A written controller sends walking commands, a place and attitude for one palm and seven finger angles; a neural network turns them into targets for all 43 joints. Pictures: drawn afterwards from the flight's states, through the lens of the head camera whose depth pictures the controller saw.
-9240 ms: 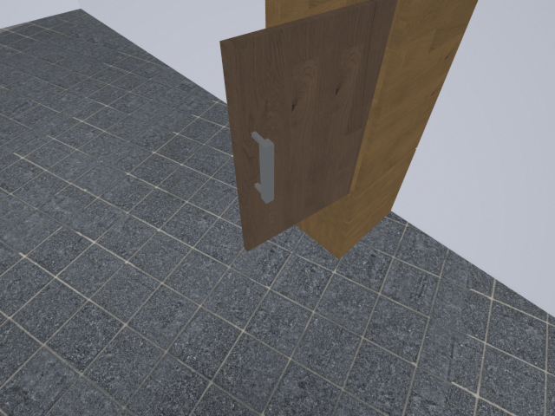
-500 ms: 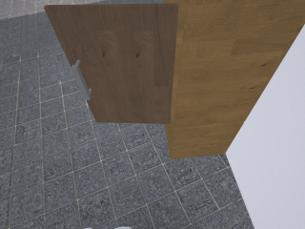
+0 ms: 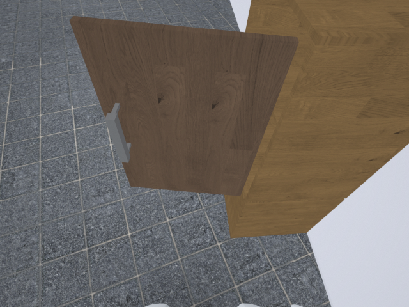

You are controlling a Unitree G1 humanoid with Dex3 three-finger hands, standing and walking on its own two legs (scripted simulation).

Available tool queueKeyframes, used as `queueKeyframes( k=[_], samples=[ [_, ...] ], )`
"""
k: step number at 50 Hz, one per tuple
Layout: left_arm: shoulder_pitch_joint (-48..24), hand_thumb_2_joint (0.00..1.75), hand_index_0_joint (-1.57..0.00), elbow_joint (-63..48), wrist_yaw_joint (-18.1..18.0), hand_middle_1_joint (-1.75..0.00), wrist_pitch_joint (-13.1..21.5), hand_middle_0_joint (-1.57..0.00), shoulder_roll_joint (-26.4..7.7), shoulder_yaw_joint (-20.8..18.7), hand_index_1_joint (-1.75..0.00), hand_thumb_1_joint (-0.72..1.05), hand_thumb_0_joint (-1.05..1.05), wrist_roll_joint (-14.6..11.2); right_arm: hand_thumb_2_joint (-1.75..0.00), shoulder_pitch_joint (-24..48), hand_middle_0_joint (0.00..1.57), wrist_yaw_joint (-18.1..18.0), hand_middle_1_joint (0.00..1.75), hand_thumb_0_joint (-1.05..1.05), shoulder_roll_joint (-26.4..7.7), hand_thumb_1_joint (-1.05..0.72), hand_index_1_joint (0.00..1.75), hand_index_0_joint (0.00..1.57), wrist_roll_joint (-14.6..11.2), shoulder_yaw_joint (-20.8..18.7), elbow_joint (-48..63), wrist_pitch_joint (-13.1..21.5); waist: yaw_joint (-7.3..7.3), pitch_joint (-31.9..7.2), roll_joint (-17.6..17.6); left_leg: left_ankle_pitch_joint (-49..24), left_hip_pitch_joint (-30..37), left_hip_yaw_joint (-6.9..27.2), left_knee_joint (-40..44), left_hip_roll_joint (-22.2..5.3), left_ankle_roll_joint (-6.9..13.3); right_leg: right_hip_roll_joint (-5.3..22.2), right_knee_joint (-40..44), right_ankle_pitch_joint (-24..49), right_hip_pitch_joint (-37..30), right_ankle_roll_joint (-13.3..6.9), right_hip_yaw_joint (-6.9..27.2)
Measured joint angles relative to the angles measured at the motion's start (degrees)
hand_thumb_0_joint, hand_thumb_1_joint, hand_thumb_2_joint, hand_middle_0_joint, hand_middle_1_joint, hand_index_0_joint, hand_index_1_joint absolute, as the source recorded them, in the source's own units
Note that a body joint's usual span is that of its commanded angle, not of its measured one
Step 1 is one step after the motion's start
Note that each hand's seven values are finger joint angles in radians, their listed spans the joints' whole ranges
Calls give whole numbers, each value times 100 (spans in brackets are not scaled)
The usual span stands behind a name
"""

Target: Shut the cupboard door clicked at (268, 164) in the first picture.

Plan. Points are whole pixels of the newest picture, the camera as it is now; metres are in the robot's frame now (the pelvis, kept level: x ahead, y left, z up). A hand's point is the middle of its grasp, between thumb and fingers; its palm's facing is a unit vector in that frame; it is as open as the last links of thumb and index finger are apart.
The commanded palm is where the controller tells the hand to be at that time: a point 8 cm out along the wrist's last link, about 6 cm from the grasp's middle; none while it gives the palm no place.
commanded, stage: come to a stop and stand still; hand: left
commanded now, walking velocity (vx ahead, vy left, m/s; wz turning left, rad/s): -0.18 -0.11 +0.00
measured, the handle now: (121, 134) +0.49 +0.26 -0.02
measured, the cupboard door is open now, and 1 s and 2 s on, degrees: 81 81 81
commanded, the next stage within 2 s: look again from close up in 1.08 s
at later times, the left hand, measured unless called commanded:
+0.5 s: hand out of the picture +0.06 +0.13 -0.16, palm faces +0.03 -0.97 -0.24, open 7.3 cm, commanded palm none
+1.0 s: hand out of the picture -0.03 +0.20 -0.17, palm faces -0.01 -0.97 -0.25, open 7.4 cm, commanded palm none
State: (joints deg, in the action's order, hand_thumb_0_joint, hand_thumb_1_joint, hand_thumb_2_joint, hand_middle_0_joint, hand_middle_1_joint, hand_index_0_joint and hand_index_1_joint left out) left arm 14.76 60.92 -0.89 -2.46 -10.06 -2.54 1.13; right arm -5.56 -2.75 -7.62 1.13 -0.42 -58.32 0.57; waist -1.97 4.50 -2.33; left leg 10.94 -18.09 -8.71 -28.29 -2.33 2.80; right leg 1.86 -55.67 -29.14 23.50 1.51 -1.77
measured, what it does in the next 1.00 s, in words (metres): steps on the spot: right foot, then left foot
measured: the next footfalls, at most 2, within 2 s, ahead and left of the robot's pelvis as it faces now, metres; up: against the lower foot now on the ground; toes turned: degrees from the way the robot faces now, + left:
right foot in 0.24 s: +0.03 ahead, -0.17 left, +0.00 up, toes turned -1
left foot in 0.62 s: +0.00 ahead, +0.08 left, +0.00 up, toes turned +5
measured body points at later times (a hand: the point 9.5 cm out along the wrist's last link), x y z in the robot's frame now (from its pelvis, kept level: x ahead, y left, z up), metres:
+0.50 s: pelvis -0.01 -0.06 +0.01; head +0.03 -0.07 +0.46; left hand +0.06 +0.18 -0.14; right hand +0.02 -0.31 -0.15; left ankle -0.04 +0.07 -0.69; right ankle -0.01 -0.18 -0.74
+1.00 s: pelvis -0.03 +0.00 +0.00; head -0.02 -0.01 +0.45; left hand -0.03 +0.25 -0.15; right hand +0.04 -0.23 -0.15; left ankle -0.04 +0.07 -0.74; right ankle -0.01 -0.17 -0.74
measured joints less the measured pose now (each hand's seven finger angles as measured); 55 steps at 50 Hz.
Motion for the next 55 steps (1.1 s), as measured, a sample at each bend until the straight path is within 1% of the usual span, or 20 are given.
queueKeyframes(
  k=[3, 5, 9, 11, 12, 13, 15, 16, 20, 22, 25, 27, 29, 31, 32, 34, 38, 41, 47, 55],
  samples=[
    [-232, 90, -20, -241, 5, -30, -93, -20, -101, -94, -30, 91, 0, 21, -90, 18, 20, -14, 30, -1, -43, -92, 30, 20, 15, -68, 41, -48, 69, 20, 61, -11, -1, -16, 32, -128, -57, -67, -309, 139, 302, 58, 55],
    [-392, 90, -20, -379, 6, -30, -124, -20, -167, -133, -30, 91, 0, 30, -90, -17, 20, -8, 30, -1, -105, -92, 30, 20, 31, -115, 44, -79, 117, 38, 125, -14, -13, 12, 19, -215, -111, -71, -220, 202, 321, 61, 63],
    [-625, 90, -20, -605, 0, -30, -87, -20, -242, -137, -30, 91, 0, 29, -90, -156, 20, 49, 30, 0, -276, -91, 30, 20, 56, -217, 15, -158, 208, 43, 281, 0, -78, 96, -84, -357, -248, -15, 729, 397, -68, 8, 1],
    [-666, 90, -20, -690, -6, -30, -4, -20, -261, -111, -30, 91, 0, 23, -90, -277, 20, 92, 30, 0, -355, -91, 30, 20, 42, -256, 2, -200, 241, 12, 333, 54, -162, 152, -244, -394, -341, 7, 1587, 865, -478, -27, -48],
    [-633, 90, -20, -741, -10, -30, 57, -20, -300, -89, -30, 91, 0, 30, -90, -366, 20, 120, 30, 0, -368, -91, 30, 20, 20, -273, 1, -223, 242, -50, 270, 115, -235, 140, -384, -357, -395, 68, 2113, 1190, -720, -59, -8],
    [-621, 90, -20, -729, -31, -30, 122, -20, -302, -77, -30, 91, 0, 46, -90, -415, 20, 151, 30, 0, -394, -91, 30, 20, -7, -291, -16, -259, 232, -84, 246, 377, -329, 169, -600, -321, -438, 87, 2250, 1017, -786, -72, 24],
    [-616, 90, -20, -643, -41, -30, 158, -20, -182, 12, -30, 91, 0, 65, -90, -475, 20, 189, 30, 0, -507, -91, 30, 20, -23, -328, -46, -378, 271, -63, 386, 1261, -435, 492, -1126, -174, -452, 42, 2159, 939, -801, -121, -13],
    [-588, 90, -20, -604, -37, -30, 174, -20, -127, 55, -30, 91, 0, 65, -90, -501, 20, 195, 30, 0, -542, -91, 30, 20, -20, -334, -70, -425, 281, -67, 402, 1498, -475, 594, -1444, -66, -463, 51, 2205, 984, -840, -143, -5],
    [-484, 90, -20, -476, -15, -30, 195, -20, 35, 140, -30, 91, 0, 46, -90, -634, 20, 238, 30, 0, -586, -91, 30, 19, -39, -328, -146, -449, 283, -82, 340, 1521, -488, 692, -2352, 209, -564, 112, 2597, 1243, -1051, -179, 24],
    [-445, 90, -20, -448, -26, -30, 213, -20, 77, 134, -30, 91, 0, 42, -90, -697, 20, 251, 30, 0, -572, -91, 30, 19, -45, -316, -161, -445, 251, -83, 283, 1499, -394, 688, -2372, 266, -608, 145, 2750, 1328, -1110, -178, 13],
    [-398, 90, -21, -421, -51, -30, 233, -21, 43, 83, -30, 92, 0, 50, -90, -730, 20, 253, 30, 0, -514, -91, 30, 19, -59, -292, -171, -439, 162, -64, 177, 1547, -172, 681, -1973, 293, -629, 194, 2866, 1412, -1130, -163, -14],
    [-361, 90, -21, -383, -57, -30, 228, -21, -10, 56, -30, 92, 0, 58, -90, -703, 20, 247, 30, 0, -466, -91, 30, 19, -67, -272, -159, -417, 109, -44, 105, 1468, 33, 662, -1438, 292, -619, 226, 2859, 1432, -1098, -136, -29],
    [-309, 90, -21, -310, -60, -30, 204, -21, -79, 31, -30, 92, 0, 47, -90, -670, 20, 236, 30, 0, -418, -91, 30, 19, -69, -246, -131, -354, 86, -40, 44, 1015, 332, 618, -633, 283, -592, 250, 2742, 1396, -1022, -82, -42],
    [-196, 90, -21, -269, -157, -30, 216, -21, -80, 95, -30, 91, 0, 25, -90, -707, 20, 240, 30, 0, -479, -91, 30, 19, -53, -215, 60, -251, 132, -79, 218, 557, 533, 577, -158, 124, -467, 156, 2470, 1283, -875, -10, -135],
    [-160, 90, -21, -256, -180, -30, 205, -21, -100, 113, -30, 91, 0, 17, -90, -699, 20, 223, 30, 0, -471, -91, 30, 19, -40, -208, 140, -216, 151, -65, 223, 640, 475, 568, -289, 145, -336, 188, 2302, 1203, -811, 29, -139],
    [-61, 90, -20, -243, -191, -30, 161, -21, -141, 136, -30, 91, 0, 16, -90, -702, 19, 216, 30, 0, -426, -91, 30, 19, -11, -149, 295, -176, 116, -69, 196, 838, 419, 492, -564, 209, -164, 254, 2131, 1125, -778, 42, -60],
    [87, 90, -20, -236, -147, -30, 57, -20, -181, 224, -30, 91, 1, 16, -90, -745, 19, 214, 30, 0, -320, -91, 30, 19, -5, 17, 496, -116, 83, -148, 316, 888, 499, 422, -626, 298, -15, 239, 2106, 1066, -857, -120, 141],
    [196, 90, -20, -242, -98, -30, 77, -20, -166, 278, -30, 91, 1, 19, -90, -673, 20, 198, 30, 0, -332, -93, 30, 20, -22, 26, 520, -123, 45, -209, 405, 824, 575, 341, -508, 350, 40, 272, 2248, 1233, -912, 2, 251],
    [344, 90, -20, -249, -46, -30, 98, -20, -141, 351, -30, 91, 1, 39, -90, -644, 20, 264, 30, 0, -368, -93, 30, 20, -14, 97, 467, -61, 51, -306, 403, 585, 650, 192, -83, 448, 117, 337, 2526, 1416, -874, -2, 404],
    [282, 90, -20, -113, -37, -30, 174, -20, -84, 401, -30, 91, 1, 10, -90, -822, 20, 233, 30, 0, -418, -92, 30, 20, -23, 141, 73, 6, 86, -239, 294, 468, 788, 170, 212, 485, 117, 367, 2766, 1532, -977, 158, 429]
  ],
)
